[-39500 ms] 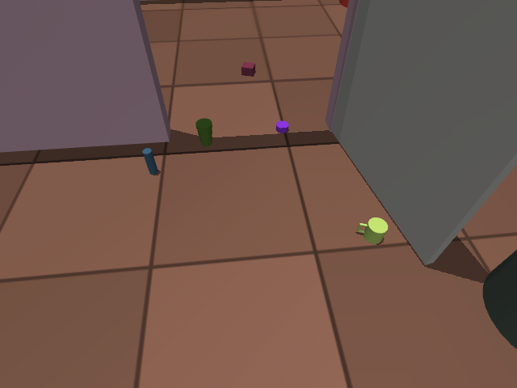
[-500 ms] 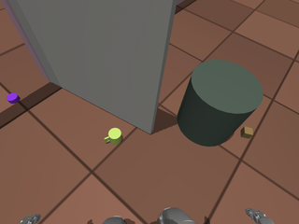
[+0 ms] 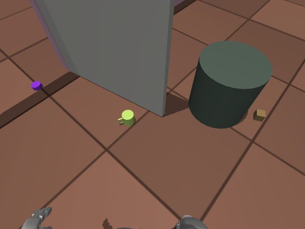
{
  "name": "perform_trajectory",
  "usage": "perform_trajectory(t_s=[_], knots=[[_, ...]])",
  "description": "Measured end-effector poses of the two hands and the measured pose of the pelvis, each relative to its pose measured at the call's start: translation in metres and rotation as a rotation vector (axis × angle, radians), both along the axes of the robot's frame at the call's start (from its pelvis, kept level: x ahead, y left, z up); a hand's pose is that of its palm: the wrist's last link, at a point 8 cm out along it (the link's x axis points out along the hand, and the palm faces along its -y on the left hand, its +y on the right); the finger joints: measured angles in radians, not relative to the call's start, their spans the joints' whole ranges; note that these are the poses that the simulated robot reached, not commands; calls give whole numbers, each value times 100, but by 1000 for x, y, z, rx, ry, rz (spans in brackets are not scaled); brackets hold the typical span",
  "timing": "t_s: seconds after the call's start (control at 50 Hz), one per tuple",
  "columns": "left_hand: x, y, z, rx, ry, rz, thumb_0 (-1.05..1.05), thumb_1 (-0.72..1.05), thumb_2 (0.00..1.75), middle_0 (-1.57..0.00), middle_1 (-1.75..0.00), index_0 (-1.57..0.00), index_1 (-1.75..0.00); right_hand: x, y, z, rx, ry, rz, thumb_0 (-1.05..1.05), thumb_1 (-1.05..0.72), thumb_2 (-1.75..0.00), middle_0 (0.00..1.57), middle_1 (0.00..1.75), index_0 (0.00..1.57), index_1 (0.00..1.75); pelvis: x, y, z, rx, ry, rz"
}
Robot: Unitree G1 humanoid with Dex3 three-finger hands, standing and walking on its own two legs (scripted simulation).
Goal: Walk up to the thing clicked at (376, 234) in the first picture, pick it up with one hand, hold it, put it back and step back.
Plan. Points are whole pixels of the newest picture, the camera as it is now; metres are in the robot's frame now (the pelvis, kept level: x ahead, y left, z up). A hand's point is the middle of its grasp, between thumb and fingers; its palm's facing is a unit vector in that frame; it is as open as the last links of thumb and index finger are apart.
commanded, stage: step back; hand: left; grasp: from above
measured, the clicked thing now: (126, 118) +0.86 +0.20 -0.71
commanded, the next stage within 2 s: stand in 1.56 s
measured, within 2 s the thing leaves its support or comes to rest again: neither
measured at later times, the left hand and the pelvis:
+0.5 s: hand out of the picture -0.12 +0.24 -0.13, palm faces -0.06 -0.90 -0.43, open 7.3 cm; pelvis -0.18 -0.03 +0.01, yaw -4 degrees
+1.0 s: hand out of the picture -0.21 +0.24 -0.13, palm faces +0.04 -0.92 -0.38, open 7.3 cm; pelvis -0.25 -0.03 +0.01, yaw +1 degrees
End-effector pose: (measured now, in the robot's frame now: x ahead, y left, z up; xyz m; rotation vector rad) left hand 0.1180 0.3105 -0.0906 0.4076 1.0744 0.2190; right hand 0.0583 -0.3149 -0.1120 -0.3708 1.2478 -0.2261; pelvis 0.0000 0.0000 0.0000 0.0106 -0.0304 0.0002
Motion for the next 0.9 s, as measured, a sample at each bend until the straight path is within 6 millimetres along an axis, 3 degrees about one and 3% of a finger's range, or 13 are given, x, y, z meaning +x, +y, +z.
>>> perform_trajectory(t_s=[0.1, 0.2, 0.28, 0.36, 0.44, 0.5, 0.62, 0.72, 0.8, 0.9], knots=[[-24, 0, -7, -34, -1, 13, 0, 91, 89, -20, -30, -21, -30, -29, 12, 10, 9, -19, 17, 0, -90, -90, 21, 30, 21, 30, -37, 2, 5, -11, -21, -6], [-64, -6, -8, -51, 19, 5, 0, 91, 89, -20, -30, -20, -30, -45, 6, 25, -15, -89, 18, 0, -90, -90, 21, 30, 21, 30, -70, -4, 10, -24, -9, -38], [-106, -13, -12, -40, 75, -14, 0, 91, 89, -20, -30, -20, -30, -56, -7, 28, -23, -165, 21, 0, -90, -90, 21, 30, 21, 30, -102, -12, 7, -25, -6, -73], [-155, -23, -17, -14, 116, -18, 0, 91, 89, -20, -30, -20, -30, -78, -29, 17, -16, -207, 14, 0, -90, -90, 21, 30, 21, 30, -137, -25, -4, -30, -5, -99], [-210, -33, -7, -7, 152, 11, 0, 91, 89, -20, -30, -21, -30, -115, -38, 12, -2, -164, -17, 0, -90, -90, 21, 30, 20, 30, -165, -33, 2, -5, -11, -86], [-239, -33, 4, 12, 167, 33, 0, 91, 89, -20, -30, -21, -30, -147, -39, 10, 12, -122, -19, 0, -91, -90, 21, 30, 20, 30, -182, -33, 9, 19, -5, -71], [-269, -21, 11, 36, 93, 59, 0, 90, 89, -20, -30, -21, -30, -208, -32, -2, 25, 2, 16, 0, -91, -90, 21, 30, 20, 30, -215, -30, 7, 11, -1, -9], [-293, -4, 3, 19, 60, 95, 0, 91, 89, -20, -30, -21, -30, -239, -15, -4, 33, 28, 28, 1, -91, -90, 21, 30, 20, 30, -236, -21, 3, 31, -23, 20], [-311, -4, 0, -16, 96, 112, 0, 91, 89, -20, -30, -21, -30, -249, -5, 4, 52, -6, 25, 1, -90, -90, 21, 30, 21, 30, -244, -20, 9, 10, -21, 25], [-326, -13, -4, -33, 118, 112, 0, 91, 89, -20, -30, -20, -30, -242, -8, 6, 66, -58, 25, 1, -90, -90, 21, 30, 21, 30, -247, -27, 9, -4, -22, 4]])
